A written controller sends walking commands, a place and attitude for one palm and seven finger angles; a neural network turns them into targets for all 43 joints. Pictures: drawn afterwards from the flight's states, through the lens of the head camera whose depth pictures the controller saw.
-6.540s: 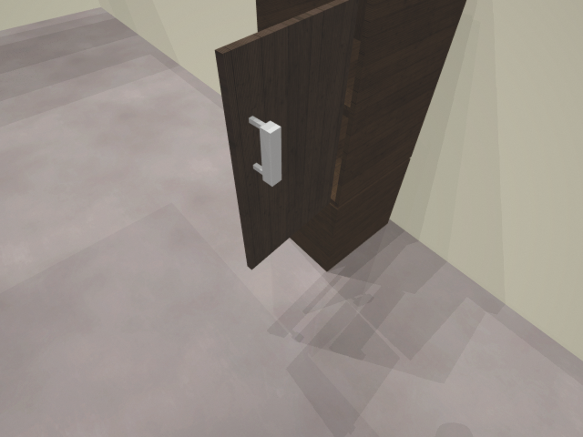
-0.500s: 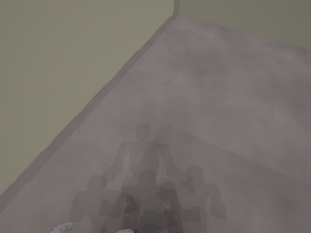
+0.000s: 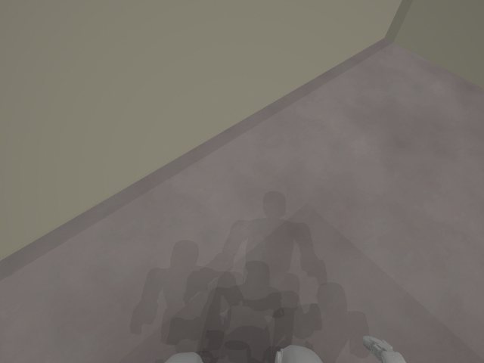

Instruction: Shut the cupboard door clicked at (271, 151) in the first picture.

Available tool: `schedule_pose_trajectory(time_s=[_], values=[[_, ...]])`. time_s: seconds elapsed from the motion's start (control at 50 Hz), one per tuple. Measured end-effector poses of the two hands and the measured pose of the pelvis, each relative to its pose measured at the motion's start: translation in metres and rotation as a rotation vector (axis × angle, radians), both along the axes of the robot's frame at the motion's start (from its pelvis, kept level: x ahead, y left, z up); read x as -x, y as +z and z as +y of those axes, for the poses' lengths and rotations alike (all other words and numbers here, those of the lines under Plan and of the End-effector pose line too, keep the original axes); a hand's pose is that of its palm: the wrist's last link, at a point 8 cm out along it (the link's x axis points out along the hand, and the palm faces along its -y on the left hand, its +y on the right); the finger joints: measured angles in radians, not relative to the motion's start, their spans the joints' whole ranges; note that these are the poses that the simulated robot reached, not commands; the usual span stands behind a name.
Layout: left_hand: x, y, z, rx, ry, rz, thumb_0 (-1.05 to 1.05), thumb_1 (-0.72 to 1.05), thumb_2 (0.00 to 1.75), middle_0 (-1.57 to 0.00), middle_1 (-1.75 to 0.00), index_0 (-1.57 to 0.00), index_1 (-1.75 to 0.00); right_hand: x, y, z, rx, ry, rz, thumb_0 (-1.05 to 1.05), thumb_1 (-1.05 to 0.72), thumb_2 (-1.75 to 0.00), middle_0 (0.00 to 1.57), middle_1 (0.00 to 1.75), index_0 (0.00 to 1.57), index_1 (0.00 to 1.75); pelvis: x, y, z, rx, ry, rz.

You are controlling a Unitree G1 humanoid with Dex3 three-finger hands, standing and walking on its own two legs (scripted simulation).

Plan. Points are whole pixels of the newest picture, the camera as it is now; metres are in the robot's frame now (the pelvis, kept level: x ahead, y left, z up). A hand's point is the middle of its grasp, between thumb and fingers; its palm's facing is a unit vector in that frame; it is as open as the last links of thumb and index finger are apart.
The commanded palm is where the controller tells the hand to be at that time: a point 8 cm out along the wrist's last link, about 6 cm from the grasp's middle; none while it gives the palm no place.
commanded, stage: walk to a spot facing it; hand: left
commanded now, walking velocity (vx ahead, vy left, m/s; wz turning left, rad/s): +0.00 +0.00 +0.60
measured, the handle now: out of the picture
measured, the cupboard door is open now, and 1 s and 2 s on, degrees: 96 96 96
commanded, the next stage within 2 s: none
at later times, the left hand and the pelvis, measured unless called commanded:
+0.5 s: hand out of the picture +0.03 +0.16 -0.16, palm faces +0.32 -0.92 -0.21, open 7.4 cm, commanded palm none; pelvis +0.02 -0.04 +0.01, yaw +19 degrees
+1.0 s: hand out of the picture +0.02 +0.17 -0.14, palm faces +0.56 -0.78 -0.29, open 7.4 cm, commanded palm none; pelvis +0.04 -0.06 +0.01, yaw +36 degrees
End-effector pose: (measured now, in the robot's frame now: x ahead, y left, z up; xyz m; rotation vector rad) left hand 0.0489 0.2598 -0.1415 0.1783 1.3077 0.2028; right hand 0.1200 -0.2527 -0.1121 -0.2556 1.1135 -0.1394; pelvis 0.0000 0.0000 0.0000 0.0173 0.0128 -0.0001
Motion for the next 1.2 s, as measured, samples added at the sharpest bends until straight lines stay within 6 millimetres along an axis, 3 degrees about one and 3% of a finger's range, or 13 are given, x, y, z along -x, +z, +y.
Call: schedule_pose_trajectory(time_s=[0.1,0.18,0.24,0.34,0.46,0.6,0.68,0.8,0.92,1.02,1.12,1.2], values=[[-0.023,0.019,-0.005,-0.025,0.026,-0.105,0.01,0.91,0.9,-0.2,-0.3,-0.2,-0.3,0.006,-0.005,-0.007,-0.019,0.029,0.059,0.01,-0.91,-0.9,0.21,0.3,0.21,0.3,-0.003,0.005,-0.014,0.016,0.055,-0.001],[-0.034,0.027,-0.018,-0.062,0.039,-0.173,0.01,0.91,0.9,-0.2,-0.3,-0.2,-0.3,0.006,-0.02,-0.024,-0.046,0.041,0.093,0.01,-0.91,-0.9,0.21,0.3,0.21,0.3,-0.009,-0.001,-0.034,0.007,0.106,0.004],[-0.027,0.032,-0.031,-0.082,0.059,-0.188,0.01,0.91,0.9,-0.2,-0.3,-0.2,-0.3,0.0,-0.027,-0.036,-0.052,0.058,0.12,0.01,-0.91,-0.9,0.21,0.3,0.21,0.3,-0.011,-0.002,-0.044,0.0,0.152,-0.002],[-0.003,0.036,-0.051,-0.052,0.122,-0.137,0.0,0.91,0.9,-0.2,-0.3,-0.2,-0.3,-0.017,-0.015,-0.041,-0.048,0.102,0.143,0.01,-0.91,-0.9,0.2,0.3,0.2,0.3,-0.017,0.011,-0.05,-0.019,0.216,-0.004],[0.031,0.023,-0.062,0.009,0.225,-0.094,0.01,0.9,0.9,-0.2,-0.3,-0.2,-0.3,-0.049,-0.002,-0.021,-0.024,0.21,0.135,0.01,-0.91,-0.9,0.2,0.3,0.2,0.3,-0.022,0.014,-0.046,-0.022,0.298,-0.001],[0.079,-0.009,-0.039,0.032,0.364,-0.02,0.01,0.9,0.9,-0.2,-0.3,-0.2,-0.3,-0.089,0.0,0.02,0.019,0.35,0.031,0.01,-0.91,-0.9,0.2,0.3,0.2,0.3,-0.019,-0.004,-0.028,0.01,0.385,-0.004],[0.082,0.0,-0.026,0.009,0.414,-0.035,0.01,0.91,0.9,-0.2,-0.3,-0.2,-0.3,-0.09,0.006,0.029,0.034,0.391,0.041,0.01,-0.91,-0.9,0.2,0.3,0.2,0.3,-0.019,0.004,-0.029,0.024,0.429,-0.006],[0.07,0.019,-0.022,-0.037,0.452,-0.107,0.01,0.91,0.9,-0.2,-0.3,-0.2,-0.3,-0.089,0.003,0.027,0.022,0.434,0.1,0.01,-0.91,-0.9,0.21,0.3,0.21,0.3,-0.025,0.011,-0.037,0.035,0.491,-0.003],[0.058,0.027,-0.038,-0.096,0.486,-0.162,0.01,0.91,0.9,-0.2,-0.3,-0.2,-0.3,-0.104,-0.019,0.011,-0.008,0.464,0.146,0.01,-0.91,-0.9,0.21,0.3,0.21,0.3,-0.039,0.002,-0.059,0.019,0.568,0.014],[0.071,0.034,-0.068,-0.092,0.544,-0.14,0.01,0.91,0.9,-0.2,-0.3,-0.2,-0.3,-0.126,-0.02,0.009,-0.005,0.511,0.17,0.01,-0.91,-0.9,0.2,0.3,0.21,0.3,-0.045,0.008,-0.065,0.001,0.637,-0.001],[0.092,0.03,-0.093,-0.038,0.619,-0.094,0.01,0.9,0.9,-0.2,-0.3,-0.2,-0.3,-0.15,-0.008,0.029,-0.001,0.589,0.163,0.01,-0.91,-0.9,0.2,0.3,0.2,0.3,-0.051,0.015,-0.064,-0.023,0.707,0.003],[0.117,0.018,-0.104,0.001,0.698,-0.066,0.01,0.9,0.9,-0.2,-0.3,-0.2,-0.3,-0.171,-0.003,0.062,0.012,0.683,0.132,0.01,-0.91,-0.9,0.2,0.3,0.2,0.3,-0.05,0.012,-0.057,-0.022,0.761,0.007]])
